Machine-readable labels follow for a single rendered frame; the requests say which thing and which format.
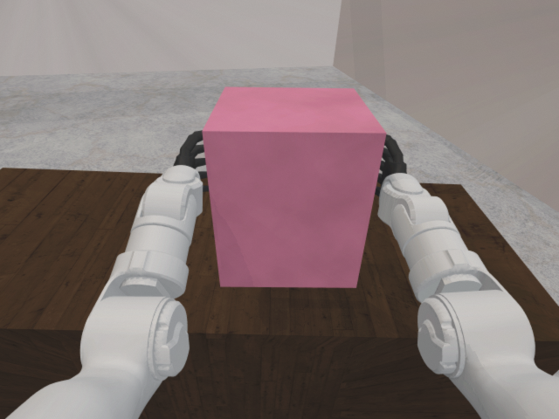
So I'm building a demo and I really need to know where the robot right forearm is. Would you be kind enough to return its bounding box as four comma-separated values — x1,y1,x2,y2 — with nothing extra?
377,173,535,357

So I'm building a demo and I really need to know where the left robot upper arm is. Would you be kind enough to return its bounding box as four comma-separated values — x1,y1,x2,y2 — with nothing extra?
5,296,190,419

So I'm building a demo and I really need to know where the robot left forearm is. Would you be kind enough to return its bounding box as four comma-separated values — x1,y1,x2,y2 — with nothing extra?
80,165,203,364

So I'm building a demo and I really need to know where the left robot hand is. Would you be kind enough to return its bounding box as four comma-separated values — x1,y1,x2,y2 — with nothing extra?
173,130,209,192

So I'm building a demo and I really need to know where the right robot upper arm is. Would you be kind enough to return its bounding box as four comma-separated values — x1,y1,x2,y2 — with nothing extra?
418,290,559,419

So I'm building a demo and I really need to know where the pedestal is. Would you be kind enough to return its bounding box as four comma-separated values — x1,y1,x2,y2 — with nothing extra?
0,168,559,419

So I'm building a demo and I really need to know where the right robot hand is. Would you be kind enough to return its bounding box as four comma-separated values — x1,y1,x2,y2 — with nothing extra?
375,134,407,196

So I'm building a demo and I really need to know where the carton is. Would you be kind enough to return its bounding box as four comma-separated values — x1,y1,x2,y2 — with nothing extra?
202,87,387,288

